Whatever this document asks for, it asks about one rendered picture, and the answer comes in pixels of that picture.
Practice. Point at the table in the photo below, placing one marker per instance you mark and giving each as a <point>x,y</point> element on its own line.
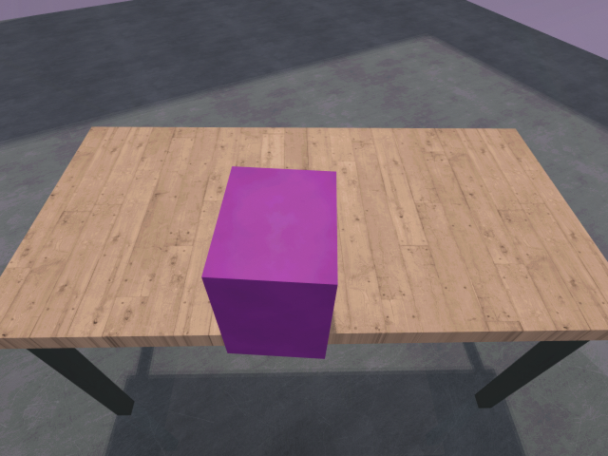
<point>443,235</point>

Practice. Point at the carton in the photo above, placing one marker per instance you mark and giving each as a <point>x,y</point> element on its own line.
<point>271,270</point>

